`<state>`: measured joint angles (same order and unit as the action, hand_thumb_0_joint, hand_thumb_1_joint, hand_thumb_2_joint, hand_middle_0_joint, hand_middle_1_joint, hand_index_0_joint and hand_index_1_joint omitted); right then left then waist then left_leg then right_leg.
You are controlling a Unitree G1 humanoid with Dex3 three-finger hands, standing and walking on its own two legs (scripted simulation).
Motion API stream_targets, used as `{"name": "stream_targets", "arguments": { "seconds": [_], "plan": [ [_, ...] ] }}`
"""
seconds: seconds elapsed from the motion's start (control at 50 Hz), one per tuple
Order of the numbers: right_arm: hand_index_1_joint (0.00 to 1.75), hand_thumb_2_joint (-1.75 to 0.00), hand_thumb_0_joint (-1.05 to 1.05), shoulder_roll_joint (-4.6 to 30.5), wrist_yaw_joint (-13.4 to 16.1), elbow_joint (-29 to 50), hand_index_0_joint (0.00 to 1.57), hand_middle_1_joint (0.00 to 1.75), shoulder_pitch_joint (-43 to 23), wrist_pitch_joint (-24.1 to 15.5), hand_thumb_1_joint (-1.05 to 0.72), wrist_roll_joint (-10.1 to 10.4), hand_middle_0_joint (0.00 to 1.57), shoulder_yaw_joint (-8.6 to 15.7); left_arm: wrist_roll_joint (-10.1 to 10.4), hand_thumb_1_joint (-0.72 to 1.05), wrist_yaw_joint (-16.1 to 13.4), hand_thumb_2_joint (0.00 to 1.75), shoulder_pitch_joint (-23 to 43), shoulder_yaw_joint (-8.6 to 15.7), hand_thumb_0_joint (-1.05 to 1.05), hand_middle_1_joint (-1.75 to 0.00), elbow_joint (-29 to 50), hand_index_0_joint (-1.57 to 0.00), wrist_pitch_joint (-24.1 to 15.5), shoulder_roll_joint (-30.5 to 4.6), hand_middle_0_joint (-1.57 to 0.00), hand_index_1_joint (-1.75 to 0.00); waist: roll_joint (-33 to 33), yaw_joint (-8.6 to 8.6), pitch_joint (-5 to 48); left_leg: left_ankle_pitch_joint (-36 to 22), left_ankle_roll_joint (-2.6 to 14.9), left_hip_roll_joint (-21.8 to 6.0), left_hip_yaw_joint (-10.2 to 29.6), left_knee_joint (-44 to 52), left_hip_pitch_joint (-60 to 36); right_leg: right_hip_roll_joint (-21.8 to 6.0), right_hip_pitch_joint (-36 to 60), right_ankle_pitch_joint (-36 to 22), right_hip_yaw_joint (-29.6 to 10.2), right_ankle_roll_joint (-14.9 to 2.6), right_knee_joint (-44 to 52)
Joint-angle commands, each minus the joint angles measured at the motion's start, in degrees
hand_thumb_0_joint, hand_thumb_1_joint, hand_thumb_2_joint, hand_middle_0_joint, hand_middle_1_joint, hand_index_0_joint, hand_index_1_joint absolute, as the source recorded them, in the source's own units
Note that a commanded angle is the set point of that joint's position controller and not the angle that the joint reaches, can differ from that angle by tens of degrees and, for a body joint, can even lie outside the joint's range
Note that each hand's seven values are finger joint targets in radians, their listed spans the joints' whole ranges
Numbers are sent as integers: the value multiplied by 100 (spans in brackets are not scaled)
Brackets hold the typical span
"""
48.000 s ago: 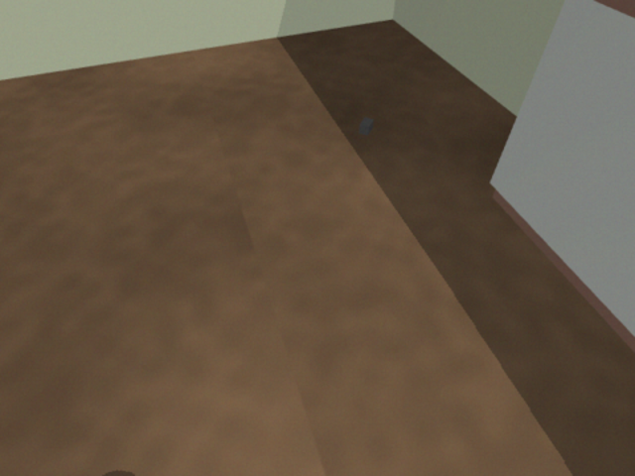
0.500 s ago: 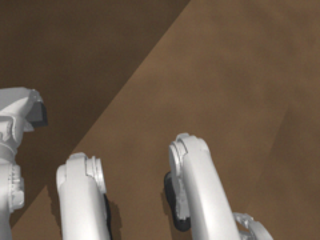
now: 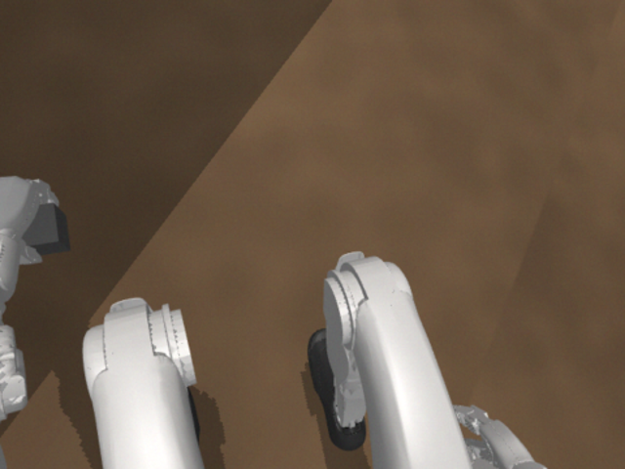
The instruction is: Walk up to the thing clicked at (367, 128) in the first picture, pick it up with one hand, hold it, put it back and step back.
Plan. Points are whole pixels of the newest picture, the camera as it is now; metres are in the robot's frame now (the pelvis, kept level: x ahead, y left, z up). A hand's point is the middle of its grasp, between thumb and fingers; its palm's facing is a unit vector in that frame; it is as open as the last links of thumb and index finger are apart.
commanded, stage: rest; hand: left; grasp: from above
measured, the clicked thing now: (26, 232) +0.44 +0.30 -0.23
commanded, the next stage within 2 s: open in 1.54 s
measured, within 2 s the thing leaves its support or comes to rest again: neither
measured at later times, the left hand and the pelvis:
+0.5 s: hand (29, 237) +0.43 +0.30 -0.23, palm faces -0.46 -0.11 -0.88, open 8.1 cm; pelvis +0.00 +0.00 -0.02, yaw -2 degrees
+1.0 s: hand (33, 236) +0.44 +0.30 -0.25, palm faces -0.46 -0.12 -0.88, open 8.1 cm; pelvis +0.00 +0.01 -0.03, yaw -4 degrees
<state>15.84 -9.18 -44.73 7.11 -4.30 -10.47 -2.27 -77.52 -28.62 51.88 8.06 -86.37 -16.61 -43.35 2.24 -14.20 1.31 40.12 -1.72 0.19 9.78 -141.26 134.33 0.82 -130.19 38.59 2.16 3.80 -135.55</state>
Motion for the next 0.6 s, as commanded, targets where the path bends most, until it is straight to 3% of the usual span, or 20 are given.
{"name": "stream_targets", "arguments": {
  "seconds": [0.0, 0.06, 0.08, 0.12, 0.16, 0.18, 0.22, 0.26, 0.28, 0.3, 0.32, 0.34, 0.38, 0.44, 0.46, 0.48, 0.5, 0.52, 0.54, 0.58],
  "plan": [
    [30, -90, 0, 1506, 30, 3, 20, 30, 1021, -46, -90, -56, 20, 414, 34, 83, -368, 48, 1835, 116, 0, -29, 600, -122, 60, -1444, -123, -30, -2037, -92, 3738, -983, 276, 45, -713, 1482, -3120, 159, 1483, -1121, 829, -504, 1105],
    [30, -90, 0, 1502, -4, -49, 20, 30, 1075, -107, -90, -120, 20, 328, 33, 81, -399, 47, 1945, 26, 0, -29, 388, -120, 46, -1408, -121, -30, -1896, -240, 3594, -1059, 319, 50, -712, 1272, -2907, 174, 1602, -1280, 807, -474, 1102],
    [30, -90, 0, 1579, -17, 21, 20, 30, 1106, -126, -90, -174, 20, 316, 10, 81, -443, 47, 1943, 256, 0, -29, 472, -120, 21, -1657, -121, -30, -1812, -248, 3657, -1276, 326, 55, -704, 1227, -2919, 161, 1743, -1479, 846, -437, 1077],
    [30, -90, 0, 1614, -30, -10, 20, 30, 1086, -138, -90, -186, 20, 311, 69, 83, -495, 48, 1715, 437, 0, -30, 211, -120, 30, -1804, -121, -30, -1822, -179, 3609, -1240, 313, 48, -677, 1215, -2891, 169, 1712, -1418, 862, -455, 1017],
    [30, -90, 0, 1619, -68, -39, 20, 30, 1139, -138, -90, -253, 20, 275, 7, 83, -503, 49, 1616, 447, 0, -32, -12, -121, 14, -1778, -121, -32, -1814, -236, 3620, -1196, 309, 45, -681, 1193, -2820, 197, 1815, -1414, 879, -454, 1020],
    [30, -90, 0, 1575, -105, 29, 20, 30, 1057, -163, -90, -275, 20, 243, -14, 86, -470, 46, 1706, 209, 0, -32, -6, -122, 8, -1534, -121, -32, -1855, -300, 3526, -1147, 303, 53, -703, 1155, -2813, 205, 1768, -1383, 868, -455, 997],
    [30, -90, 0, 1570, -138, 50, 20, 30, 954, -212, -90, -320, 20, 181, 54, 86, -447, 45, 1787, 106, 0, -32, -96, -122, 1, -1500, -121, -31, -1899, -358, 3462, -982, 312, 56, -673, 1114, -2761, 209, 1693, -1248, 904, -442, 997],
    [30, -90, 0, 1716, -123, 30, 20, 30, 1025, -222, -90, -311, 20, 210, 48, 83, -481, 46, 1592, 409, 0, -32, -13, -121, -31, -1930, -121, -32, -1939, -214, 3565, -1061, 313, 52, -644, 1134, -2781, 218, 1825, -1297, 932, -440, 1009],
    [30, -90, 0, 1673, -136, 59, 20, 30, 991, -231, -90, -328, 20, 167, 27, 84, -494, 48, 1616, 346, 0, -30, -8, -122, -29, -1904, -123, -31, -2016, -213, 3539, -1017, 295, 55, -663, 1100, -2755, 221, 1812, -1260, 913, -462, 952],
    [30, -90, 0, 1711, -142, 2, 20, 30, 1056, -209, -90, -358, 20, 178, 26, 86, -540, 50, 1558, 542, 0, -30, 89, -124, -57, -2104, -125, -32, -2081, -196, 3676, -1126, 289, 36, -636, 1134, -2806, 235, 1971, -1360, 932, -446, 945],
    [30, -90, 0, 1722, -155, 56, 20, 30, 966, -207, -90, -364, 20, 160, -2, 88, -566, 50, 1479, 456, 0, -30, -16, -126, -56, -1963, -126, -31, -2014, -183, 3573, -1141, 270, 38, -637, 1058, -2783, 239, 1819, -1339, 961, -477, 896],
    [30, -90, 0, 1740, -159, 32, 20, 30, 1014, -182, -90, -406, 20, 156, -20, 90, -602, 50, 1484, 589, 0, -30, 7, -127, -76, -2065, -128, -31, -2006, -249, 3571, -1170, 276, 38, -614, 1044, -2763, 243, 1822, -1364, 998, -456, 887],
    [30, -90, 0, 1680, -201, 82, 20, 30, 944, -206, -90, -436, 20, 125, -72, 90, -616, 53, 1615, 374, 0, -31, 20, -127, -97, -1870, -129, -33, -2064, -348, 3509, -1151, 275, 20, -621, 987, -2836, 254, 1776, -1393, 990, -429, 820],
    [30, -90, 0, 1727, -204, 31, 20, 30, 889, -221, -90, -444, 20, 107, -51, 92, -720, 52, 1605, 482, 0, -31, 54, -128, -113, -2053, -129, -32, -2113, -326, 3487, -1089, 280, 10, -593, 949, -2755, 267, 1778, -1393, 987, -431, 829],
    [30, -90, 0, 1763, -225, 73, 20, 30, 864, -262, -90, -480, 20, 88, -69, 92, -738, 54, 1773, 357, 0, -30, 62, -128, -121, -1944, -130, -32, -2129, -424, 3305, -1098, 269, 9, -610, 886, -2727, 261, 1645, -1383, 1024, -433, 802],
    [30, -90, 0, 1735, -230, 18, 20, 30, 866, -272, -90, -476, 20, 88, -73, 91, -780, 53, 1721, 424, 0, -29, 165, -128, -149, -2002, -130, -32, -2252, -362, 3434, -1105, 265, 1, -578, 969, -2829, 280, 1718, -1384, 1028, -418, 801],
    [30, -90, 0, 1737, -238, 23, 20, 30, 787, -291, -91, -476, 20, 50, -61, 92, -793, 53, 1646, 237, 0, -29, -42, -129, -124, -1761, -131, -32, -2196, -389, 3255, -1024, 245, 5, -566, 934, -2771, 280, 1526, -1280, 1078, -434, 769],
    [30, -90, 0, 1755, -250, 7, 20, 30, 797, -310, -90, -506, 20, 44, -86, 92, -834, 51, 1694, 373, 0, -29, -71, -129, -128, -2001, -130, -30, -2224, -403, 3311, -958, 250, -8, -543, 936, -2783, 302, 1579, -1246, 1085, -433, 776],
    [30, -90, 0, 1771, -254, 39, 20, 30, 778, -320, -90, -498, 20, 37, -124, 91, -867, 52, 1612, 378, 0, -30, -54, -127, -119, -2005, -129, -31, -2304, -340, 3334, -957, 245, 5, -557, 991, -2798, 295, 1602, -1249, 1077, -433, 775],
    [30, -90, 0, 1782, -302, -13, 20, 30, 805, -367, -90, -551, 20, 13, -145, 93, -889, 53, 1704, 343, 0, -30, -207, -129, -68, -2021, -130, -31, -2237, -445, 3231, -948, 248, -7, -546, 915, -2778, 297, 1540, -1279, 1117, -416, 710]
  ]
}}
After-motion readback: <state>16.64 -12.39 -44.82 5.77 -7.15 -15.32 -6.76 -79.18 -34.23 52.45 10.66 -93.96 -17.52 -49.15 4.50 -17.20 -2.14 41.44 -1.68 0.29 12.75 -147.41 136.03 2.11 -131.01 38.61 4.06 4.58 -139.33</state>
